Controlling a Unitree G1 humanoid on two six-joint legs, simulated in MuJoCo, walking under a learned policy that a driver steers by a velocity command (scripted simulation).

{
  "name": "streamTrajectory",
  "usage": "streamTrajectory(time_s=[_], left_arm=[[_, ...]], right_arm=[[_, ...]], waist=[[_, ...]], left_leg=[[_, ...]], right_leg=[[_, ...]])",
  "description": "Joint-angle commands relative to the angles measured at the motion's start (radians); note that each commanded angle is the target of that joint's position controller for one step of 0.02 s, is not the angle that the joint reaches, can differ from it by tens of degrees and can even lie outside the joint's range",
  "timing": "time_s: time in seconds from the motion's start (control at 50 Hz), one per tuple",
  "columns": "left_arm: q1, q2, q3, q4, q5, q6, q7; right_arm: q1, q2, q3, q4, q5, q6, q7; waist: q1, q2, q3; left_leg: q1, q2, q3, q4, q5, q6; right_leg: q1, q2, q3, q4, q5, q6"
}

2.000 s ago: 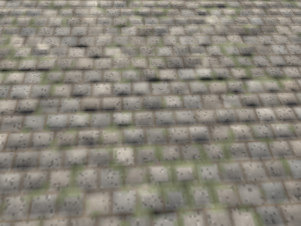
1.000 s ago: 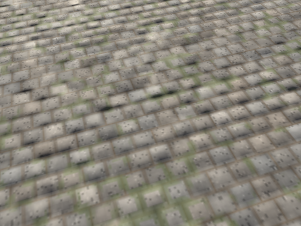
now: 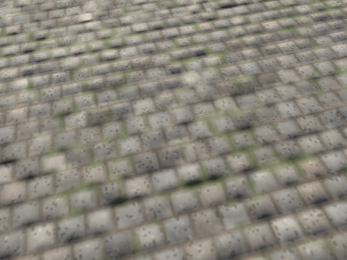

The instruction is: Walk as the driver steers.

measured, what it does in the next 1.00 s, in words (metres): walks ahead, turning left: left foot, then right foot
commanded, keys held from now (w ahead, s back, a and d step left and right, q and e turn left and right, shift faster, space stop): w+q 0.98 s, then w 0.02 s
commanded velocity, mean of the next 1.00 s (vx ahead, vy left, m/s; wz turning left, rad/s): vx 0.50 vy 0.00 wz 0.55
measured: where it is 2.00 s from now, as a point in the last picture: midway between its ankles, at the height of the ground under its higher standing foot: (76, 162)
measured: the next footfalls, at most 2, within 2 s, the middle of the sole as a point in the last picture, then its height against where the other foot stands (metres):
left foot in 0.40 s outside the picture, level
right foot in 0.90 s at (158, 203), level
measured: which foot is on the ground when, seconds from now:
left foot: up 0.00-0.38, down 0.40-0.90, up 0.92-1.00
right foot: down 0.00-0.40, up 0.42-0.88, down 0.90-1.00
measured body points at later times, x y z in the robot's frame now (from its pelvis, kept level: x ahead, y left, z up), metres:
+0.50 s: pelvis +0.26 +0.08 -0.01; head +0.30 +0.10 +0.44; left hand +0.28 +0.38 -0.13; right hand +0.49 -0.15 -0.10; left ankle +0.32 +0.16 -0.73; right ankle +0.16 -0.11 -0.63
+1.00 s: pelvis +0.55 +0.14 +0.00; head +0.57 +0.15 +0.45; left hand +0.56 +0.46 -0.09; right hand +0.76 -0.07 -0.12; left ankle +0.37 +0.17 -0.65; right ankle +0.66 +0.08 -0.73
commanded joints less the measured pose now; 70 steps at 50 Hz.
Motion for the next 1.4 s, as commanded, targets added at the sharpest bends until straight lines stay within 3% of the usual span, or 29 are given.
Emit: streamTrajectory(time_s=[0.02,0.16,0.24,0.32,0.36,0.38,0.4,0.42,0.44,0.46,0.48,0.5,0.52,0.6,0.7,0.8,0.86,0.88,0.9,0.92,0.94,0.96,1.0,1.1,1.22,1.3,1.34,1.38,1.4], left_arm=[[0.072,0.097,0.031,-0.002,0.007,-0.012,0.004],[0.064,0.153,0.056,0.049,0.009,-0.023,0.019],[0.122,0.194,0.070,0.075,-0.006,-0.004,0.029],[0.145,0.230,0.084,0.095,-0.030,0.026,0.031],[0.128,0.258,0.093,0.090,-0.039,0.042,0.034],[0.111,0.255,0.090,0.085,-0.044,0.051,0.035],[0.126,0.222,0.075,0.075,-0.027,0.048,0.039],[0.220,0.067,0.027,0.017,0.020,0.026,0.027],[0.146,0.117,0.025,0.004,-0.013,-0.015,0.016],[0.032,0.184,0.042,-0.028,-0.055,-0.037,0.008],[0.014,0.171,0.036,-0.035,-0.048,-0.050,0.013],[0.019,0.173,0.039,-0.021,-0.019,-0.052,0.021],[0.041,0.184,0.047,-0.014,-0.005,-0.043,0.023],[0.030,0.140,0.041,-0.025,0.012,-0.004,0.021],[-0.148,0.097,0.020,-0.076,0.002,-0.006,0.010],[-0.216,0.135,0.031,-0.109,-0.011,-0.025,-0.011],[-0.115,0.166,0.050,-0.088,-0.013,-0.040,-0.011],[-0.014,0.194,0.066,-0.065,-0.004,-0.045,-0.004],[0.140,0.247,0.080,-0.053,0.012,-0.047,0.005],[0.228,0.318,0.098,-0.017,0.019,-0.032,0.002],[0.210,0.225,0.079,-0.026,-0.008,-0.027,-0.004],[0.168,0.162,0.062,-0.039,-0.010,-0.019,0.002],[0.097,0.127,0.046,-0.032,0.005,-0.007,0.005],[0.111,0.143,0.048,0.020,-0.004,-0.024,0.000],[0.155,0.201,0.058,0.063,-0.025,-0.005,0.003],[0.221,0.229,0.063,0.106,-0.039,0.016,0.005],[0.210,0.245,0.065,0.116,-0.044,0.028,0.009],[0.211,0.202,0.044,0.113,-0.032,0.031,0.016],[0.275,0.101,0.006,0.073,-0.005,0.018,0.010]], right_arm=[[-0.029,-0.081,-0.032,-0.091,-0.001,0.003,-0.003],[-0.136,-0.027,-0.024,-0.152,-0.012,0.028,0.013],[-0.279,-0.012,-0.013,-0.207,-0.014,0.022,0.041],[-0.326,-0.042,-0.024,-0.257,-0.015,0.027,0.058],[-0.233,-0.085,-0.049,-0.250,-0.014,0.035,0.057],[-0.090,-0.126,-0.076,-0.215,-0.010,0.037,0.051],[0.086,-0.202,-0.114,-0.167,-0.006,0.046,0.032],[0.066,-0.329,-0.134,-0.167,0.005,0.042,0.020],[0.082,-0.266,-0.109,-0.215,-0.007,0.021,0.029],[0.052,-0.198,-0.089,-0.204,-0.017,0.003,0.035],[0.002,-0.173,-0.081,-0.205,-0.015,-0.007,0.034],[-0.071,-0.136,-0.069,-0.216,-0.015,-0.009,0.032],[-0.115,-0.111,-0.059,-0.234,-0.026,-0.010,0.027],[-0.105,-0.136,-0.065,-0.237,-0.022,-0.014,0.006],[-0.039,-0.152,-0.070,-0.212,-0.015,-0.001,-0.017],[0.021,-0.143,-0.069,-0.182,-0.007,0.012,-0.021],[-0.006,-0.136,-0.069,-0.187,-0.010,0.023,-0.024],[-0.017,-0.105,-0.057,-0.196,-0.013,0.022,-0.021],[-0.017,-0.050,-0.035,-0.217,-0.029,0.019,-0.018],[0.127,0.008,-0.017,-0.243,0.000,0.011,-0.017],[0.124,-0.099,-0.032,-0.218,0.012,0.009,-0.020],[0.011,-0.156,-0.049,-0.226,0.005,0.014,-0.020],[-0.087,-0.134,-0.051,-0.250,-0.019,0.017,-0.018],[-0.107,-0.035,-0.026,-0.266,-0.015,0.022,-0.003],[-0.281,-0.011,-0.001,-0.298,-0.021,-0.006,0.026],[-0.362,-0.039,-0.007,-0.330,-0.012,-0.011,0.038],[-0.304,-0.069,-0.022,-0.318,-0.019,-0.012,0.038],[-0.036,-0.153,-0.068,-0.237,-0.027,-0.006,0.024],[0.090,-0.261,-0.089,-0.227,-0.051,0.001,0.009]], waist=[[0.041,-0.150,-0.056],[0.033,-0.092,0.013],[0.088,-0.065,0.049],[0.077,-0.078,0.050],[0.009,-0.109,-0.031],[-0.075,-0.095,-0.105],[-0.150,-0.029,-0.197],[-0.026,0.266,-0.255],[-0.078,0.156,-0.419],[-0.103,0.077,-0.282],[-0.064,0.024,-0.193],[-0.019,-0.018,-0.134],[0.018,0.003,-0.117],[0.040,-0.006,-0.076],[-0.026,0.037,-0.028],[-0.046,0.058,-0.024],[0.016,0.103,-0.049],[0.067,0.092,-0.117],[0.130,-0.004,-0.261],[0.067,-0.344,-0.381],[0.085,-0.268,-0.320],[0.114,-0.173,-0.190],[0.087,-0.097,-0.060],[0.043,-0.120,-0.021],[0.093,-0.098,-0.004],[0.100,-0.118,0.015],[0.044,-0.126,-0.019],[-0.088,-0.088,-0.189],[-0.093,0.128,-0.346]], left_leg=[[-0.265,0.117,-0.047,0.041,0.111,-0.010],[-0.292,0.124,-0.020,-0.240,0.386,-0.033],[-0.285,0.107,0.050,-0.424,0.451,-0.011],[-0.278,0.069,0.102,-0.496,0.317,0.042],[-0.119,-0.006,0.163,-0.496,0.216,0.085],[0.076,-0.058,0.185,-0.550,0.246,0.118],[0.381,-0.040,0.087,-0.575,0.275,0.163],[0.707,0.224,-0.460,-0.651,0.142,0.341],[0.782,0.323,-0.796,-0.833,-0.035,0.414],[0.708,0.305,-0.672,-0.871,0.030,0.351],[0.575,0.265,-0.548,-0.860,0.122,0.316],[0.435,0.223,-0.442,-0.858,0.240,0.286],[0.337,0.195,-0.378,-0.872,0.338,0.275],[0.189,0.147,-0.263,-0.919,0.505,0.277],[0.125,0.074,-0.195,-0.907,0.381,0.204],[0.221,0.116,-0.308,-0.809,0.315,0.179],[0.253,0.117,-0.363,-0.704,0.390,0.151],[0.221,0.066,-0.331,-0.587,0.442,0.121],[0.096,0.006,-0.253,-0.315,0.321,0.082],[-0.269,-0.135,-0.127,0.007,-0.167,0.010],[-0.401,-0.049,-0.146,0.143,-0.167,-0.004],[-0.432,-0.013,-0.127,0.175,-0.071,-0.011],[-0.380,0.043,-0.091,0.111,0.048,-0.018],[-0.311,0.078,-0.056,-0.097,0.107,-0.022],[-0.221,0.071,0.037,-0.454,0.378,-0.027],[-0.190,0.047,0.053,-0.563,0.337,0.005],[-0.069,0.013,0.083,-0.621,0.304,0.039],[0.347,0.016,0.068,-0.637,0.335,0.096],[0.727,0.299,-0.333,-0.639,0.284,0.227]], right_leg=[[0.257,-0.268,0.269,-0.311,0.008,-0.149],[0.221,-0.235,-0.006,-0.381,0.204,-0.151],[0.304,-0.260,-0.079,-0.376,0.213,-0.138],[0.443,-0.297,-0.118,-0.272,0.412,-0.106],[0.461,-0.286,-0.148,-0.083,0.732,-0.082],[0.407,-0.252,-0.177,0.113,0.787,-0.055],[0.201,-0.211,-0.183,0.397,0.588,-0.008],[-0.270,-0.019,-0.132,0.770,-0.336,0.064],[-0.395,0.039,0.133,0.908,-0.461,0.056],[-0.484,-0.010,0.157,0.903,-0.363,0.030],[-0.466,-0.054,0.154,0.822,-0.272,0.012],[-0.398,-0.089,0.156,0.733,-0.215,0.015],[-0.318,-0.110,0.165,0.677,-0.174,0.020],[-0.255,-0.097,0.133,0.502,-0.078,0.074],[-0.194,-0.028,0.122,0.140,0.225,0.099],[-0.151,0.004,0.154,0.001,0.209,0.068],[-0.019,0.015,0.135,-0.047,0.104,0.021],[0.149,-0.009,0.140,-0.068,0.115,-0.013],[0.414,-0.173,0.295,-0.041,0.062,-0.078],[0.732,-0.396,0.765,-0.129,-0.149,-0.245],[0.704,-0.415,0.863,-0.183,-0.374,-0.236],[0.584,-0.369,0.698,-0.200,-0.359,-0.189],[0.363,-0.284,0.479,-0.236,-0.123,-0.157],[0.238,-0.241,0.280,-0.335,0.092,-0.193],[0.244,-0.201,0.116,-0.351,0.200,-0.166],[0.335,-0.255,0.122,-0.315,0.234,-0.144],[0.359,-0.257,0.097,-0.221,0.412,-0.118],[0.217,-0.173,0.011,0.125,0.497,-0.057],[-0.147,-0.055,-0.017,0.527,0.082,0.011]])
